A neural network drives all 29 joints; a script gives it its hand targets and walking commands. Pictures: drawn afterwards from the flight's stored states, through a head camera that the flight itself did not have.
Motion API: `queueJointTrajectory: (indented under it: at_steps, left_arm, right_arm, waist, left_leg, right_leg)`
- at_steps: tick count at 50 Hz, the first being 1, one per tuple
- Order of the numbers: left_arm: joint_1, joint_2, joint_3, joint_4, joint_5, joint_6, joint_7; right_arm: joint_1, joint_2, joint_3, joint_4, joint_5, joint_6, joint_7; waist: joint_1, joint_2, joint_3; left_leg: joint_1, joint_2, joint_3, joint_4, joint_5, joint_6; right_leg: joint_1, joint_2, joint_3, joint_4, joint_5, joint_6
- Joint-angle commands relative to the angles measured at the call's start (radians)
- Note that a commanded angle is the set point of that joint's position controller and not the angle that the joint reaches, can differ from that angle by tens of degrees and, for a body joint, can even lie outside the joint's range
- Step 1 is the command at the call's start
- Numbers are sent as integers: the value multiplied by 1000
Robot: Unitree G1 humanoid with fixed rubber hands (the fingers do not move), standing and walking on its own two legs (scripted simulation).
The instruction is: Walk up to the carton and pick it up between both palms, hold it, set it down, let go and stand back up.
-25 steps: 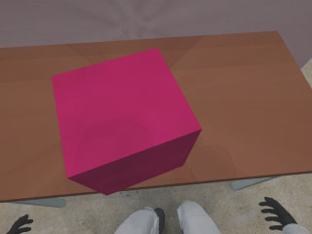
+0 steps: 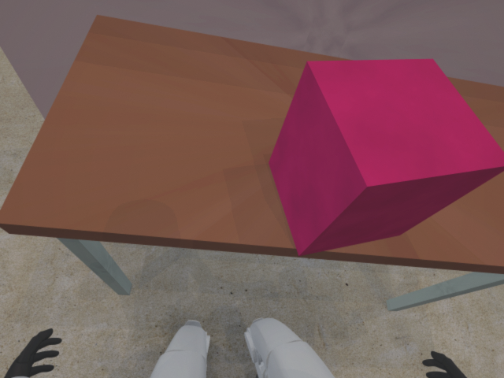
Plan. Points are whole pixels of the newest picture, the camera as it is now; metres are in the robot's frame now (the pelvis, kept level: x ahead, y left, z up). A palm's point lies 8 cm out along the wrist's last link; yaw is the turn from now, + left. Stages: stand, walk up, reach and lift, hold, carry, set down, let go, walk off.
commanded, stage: walk up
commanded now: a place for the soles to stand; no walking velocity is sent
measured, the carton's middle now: (361, 163) +0.40 -0.19 +0.08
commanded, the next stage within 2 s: none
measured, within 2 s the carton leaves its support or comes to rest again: neither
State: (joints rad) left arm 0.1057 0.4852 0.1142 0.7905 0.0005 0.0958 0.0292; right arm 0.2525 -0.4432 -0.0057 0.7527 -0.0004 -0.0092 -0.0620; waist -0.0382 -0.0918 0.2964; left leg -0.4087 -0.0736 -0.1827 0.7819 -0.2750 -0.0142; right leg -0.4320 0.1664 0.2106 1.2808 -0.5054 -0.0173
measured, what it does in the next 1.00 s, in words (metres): climbs, backwards: right foot 0.04 m higher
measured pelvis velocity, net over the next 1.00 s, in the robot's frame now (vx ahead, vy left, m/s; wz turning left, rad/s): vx -0.32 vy -0.19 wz -0.08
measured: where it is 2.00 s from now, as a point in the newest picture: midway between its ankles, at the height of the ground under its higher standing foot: outside the picture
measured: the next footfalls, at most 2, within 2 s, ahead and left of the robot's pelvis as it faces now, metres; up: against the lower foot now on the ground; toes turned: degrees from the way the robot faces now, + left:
right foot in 0.54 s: -0.10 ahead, -0.27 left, +0.04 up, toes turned -1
left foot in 1.10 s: -0.31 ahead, -0.10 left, +0.03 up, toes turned -6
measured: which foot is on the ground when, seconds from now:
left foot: down 0.00-0.56, up 0.58-1.00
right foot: up 0.00-0.52, down 0.54-1.00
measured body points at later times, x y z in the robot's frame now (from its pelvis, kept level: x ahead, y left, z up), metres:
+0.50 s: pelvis -0.13 -0.09 -0.03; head -0.11 -0.04 +0.41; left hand -0.03 +0.28 -0.15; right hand -0.07 -0.45 -0.07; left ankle +0.09 +0.10 -0.71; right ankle -0.11 -0.26 -0.66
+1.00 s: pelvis -0.32 -0.19 +0.02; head -0.32 -0.22 +0.47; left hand -0.21 +0.16 -0.04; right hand -0.30 -0.55 -0.09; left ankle -0.33 -0.04 -0.63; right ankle -0.15 -0.27 -0.69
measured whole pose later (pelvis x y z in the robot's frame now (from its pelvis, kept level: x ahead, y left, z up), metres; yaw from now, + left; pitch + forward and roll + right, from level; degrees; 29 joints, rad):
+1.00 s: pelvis -0.32 -0.19 +0.02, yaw -5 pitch -6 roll +4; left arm 0.26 0.47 0.13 0.79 0.02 0.01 -0.01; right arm 0.33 -0.52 0.00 0.85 0.00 0.02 0.00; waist 0.01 -0.01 0.11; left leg -0.35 -0.09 -0.09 1.10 -0.49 -0.04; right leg -0.40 0.06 0.08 0.50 -0.35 -0.07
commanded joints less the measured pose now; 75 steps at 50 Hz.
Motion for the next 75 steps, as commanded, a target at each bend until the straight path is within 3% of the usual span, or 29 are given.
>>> queueJointTrajectory:
  at_steps: [1, 12, 15, 19, 22, 24, 25, 26, 27, 29, 31, 34, 40, 44, 46, 50, 52, 53, 54, 55, 57, 58, 60, 66, 68, 69, 71, 73, 75]
  left_arm:
    - [166, 222, 68, -136, 53, 15, -62]
    - [354, 227, 57, -43, 40, 23, -92]
    - [302, 220, 64, -60, 45, 29, -101]
    - [352, 248, 87, -52, 59, 22, -102]
    - [432, 262, 105, -80, 46, 30, -118]
    - [597, 236, 113, 10, 43, 12, -120]
    - [703, 250, 132, 63, 47, 11, -122]
    - [622, 245, 111, 49, 47, 3, -116]
    - [420, 232, 97, -29, 64, 7, -115]
    - [116, 266, 69, -146, 65, -7, -95]
    - [37, 328, 88, -164, 55, -32, -71]
    - [67, 301, 78, -124, 53, -60, -53]
    - [252, 253, 100, -75, 35, -107, -25]
    - [242, 168, 87, -43, 24, -116, -15]
    - [91, 167, 73, -65, 28, -105, -24]
    - [-15, 142, 49, -109, 62, -82, -35]
    - [-157, 129, 32, -131, 77, -68, -16]
    - [-90, 50, 21, -120, 49, -60, -24]
    - [22, 88, 58, -102, 18, -42, -10]
    - [104, 193, 89, -46, 3, -47, -23]
    - [124, 223, 101, -36, -4, -40, -42]
    - [211, 256, 104, -39, -34, -44, -61]
    - [379, 227, 93, 27, -33, -64, -72]
    - [321, 167, 69, -39, -29, -128, -61]
    - [384, 101, 65, 24, -4, -153, -22]
    - [369, 133, 65, 30, 11, -147, -15]
    - [396, 176, 67, -14, 15, -137, -3]
    - [122, 418, 114, -86, 24, -136, 1]
    - [72, 335, 87, -90, 28, -165, -1]
  right_arm:
    - [161, -288, -167, -41, 16, -46, -60]
    - [34, -324, -153, -12, -4, -41, -43]
    - [-15, -348, -158, -26, -39, -38, -48]
    - [-8, -364, -162, -31, -21, -42, -49]
    - [-193, -423, -175, -69, -59, -32, -53]
    - [-310, -379, -165, -64, -79, -18, -49]
    - [-319, -321, -154, -64, -83, -3, -65]
    - [-271, -240, -120, -58, -60, -4, -77]
    - [-144, -185, -101, -19, -49, 16, -74]
    - [104, -219, -116, 23, -37, 28, -71]
    - [-1, -272, -140, 37, -31, 18, -55]
    - [109, -288, -150, 95, 14, 35, 7]
    - [107, -261, -140, 81, -18, 16, 52]
    - [122, -208, -121, 62, -5, 20, 78]
    - [245, -196, -134, 83, -10, 29, 87]
    - [360, -199, -164, 117, -7, 56, 82]
    - [532, -167, -165, 149, -11, 69, 82]
    - [416, -215, -169, 136, -27, 65, 75]
    - [65, -252, -142, 9, -53, 43, 70]
    - [-174, -224, -133, -51, -57, 32, 59]
    - [-249, -345, -138, -46, -62, -5, 46]
    - [-355, -334, -129, -75, -64, -24, 38]
    - [-375, -213, -96, -89, -54, -22, 38]
    - [-29, -228, -125, 36, -44, 9, 72]
    - [-25, -212, -121, 37, -25, 37, 83]
    - [-25, -153, -100, 28, -33, 51, 90]
    - [3, -73, -74, 15, -71, 57, 100]
    - [-131, -229, -140, -64, -55, 63, 108]
    - [-158, -309, -166, -12, -14, 36, 127]
  waist:
    - [14, 128, -335]
    - [75, 367, -231]
    - [65, 364, -158]
    - [63, 308, -220]
    - [165, 476, -277]
    - [264, 391, -311]
    - [327, 166, -300]
    - [325, -85, -168]
    - [208, -241, -99]
    - [-19, -203, 52]
    - [40, -292, 76]
    - [15, -152, 23]
    - [34, 90, -347]
    - [43, 15, -373]
    - [-46, -75, -404]
    - [-108, -105, -339]
    - [-229, -24, -241]
    - [-210, 433, -228]
    - [13, 407, -49]
    - [121, 220, 79]
    - [162, 367, 185]
    - [253, 333, 224]
    - [240, 223, 86]
    - [92, 124, -366]
    - [147, 17, -382]
    - [105, -118, -278]
    - [52, 36, -293]
    - [38, -328, -105]
    - [0, -164, 9]
  left_leg:
    - [431, 336, -386, -343, -113, 19]
    - [26, 268, -253, -502, -495, -70]
    - [-70, 313, -301, -503, -531, 127]
    - [-102, 387, -349, -490, -507, 175]
    - [-217, 434, -274, -459, -438, 170]
    - [-428, 343, -70, -305, -376, 124]
    - [-561, 197, 65, 85, -346, 86]
    - [-648, -16, 66, 410, -428, 66]
    - [-590, -87, 94, 701, -394, 53]
    - [-447, -97, 6, 835, -255, 17]
    - [-184, -49, 32, 904, -202, 11]
    - [-208, -29, 73, 825, -90, -3]
    - [-172, 19, 153, 530, -168, 2]
    - [-102, 25, 236, 257, -276, 18]
    - [61, 14, 287, 157, -279, 20]
    - [392, -57, 472, -253, -247, 44]
    - [599, -49, 477, -440, -110, 81]
    - [353, 135, 54, -596, -226, 179]
    - [-91, 471, -465, -753, -771, 300]
    - [-379, 496, -431, -853, -816, 268]
    - [-812, 631, -618, -1068, -1122, 305]
    - [-876, 550, -432, -1032, -877, 270]
    - [-621, 343, -119, -856, -561, 159]
    - [492, 248, -10, -180, -89, 188]
    - [349, 132, 142, 94, -87, 143]
    - [-78, 57, 180, 271, -181, 112]
    - [-425, -35, -20, 510, -155, 51]
    - [-328, 70, -97, 507, -120, 23]
    - [-310, 79, -83, 482, -6, 2]
  right_leg:
    - [-302, -57, 176, 131, 158, 19]
    - [-48, -8, 108, 88, 184, 37]
    - [-96, -46, 37, 113, 165, 80]
    - [-45, -83, 6, 104, 119, 53]
    - [174, -227, -97, -166, 26, 24]
    - [469, -239, -139, -391, -62, -9]
    - [526, -212, -34, -514, -164, -13]
    - [274, -192, 158, -641, -335, 31]
    - [-68, -253, 342, -884, -691, 2]
    - [-459, -324, 604, -1136, -888, -4]
    - [-631, -379, 664, -1428, -829, 98]
    - [-330, -328, 433, -1189, -683, 49]
    - [321, -372, 365, -1048, -319, -76]
    - [429, -302, 196, -1067, -90, -50]
    - [334, -235, 60, -1000, -60, -85]
    - [112, -164, -55, -1061, 47, 70]
    - [-168, -53, -208, -825, -63, 160]
    - [-219, 78, -155, -77, -80, 48]
    - [-371, 48, -88, 245, 99, 57]
    - [-216, 3, -65, 365, 173, 70]
    - [11, -71, 24, 572, 232, 102]
    - [91, -129, 11, 627, 271, 130]
    - [128, -91, -117, 476, 265, 106]
    - [85, -282, 0, -981, -96, -17]
    - [331, -269, -44, -1262, 180, 6]
    - [481, -212, -50, -1046, 235, 28]
    - [386, -345, 183, -880, -155, 5]
    - [-59, -679, 629, -1386, -811, -140]
    - [-13, -579, 392, -1273, -487, -148]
